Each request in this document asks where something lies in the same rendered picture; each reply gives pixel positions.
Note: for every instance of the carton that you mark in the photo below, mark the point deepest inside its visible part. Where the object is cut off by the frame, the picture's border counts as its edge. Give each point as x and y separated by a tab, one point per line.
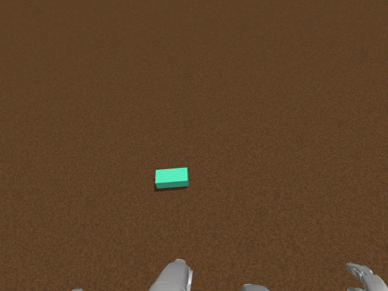
166	178

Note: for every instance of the right robot hand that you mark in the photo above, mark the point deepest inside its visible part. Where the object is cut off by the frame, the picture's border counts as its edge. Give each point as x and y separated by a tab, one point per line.
365	276

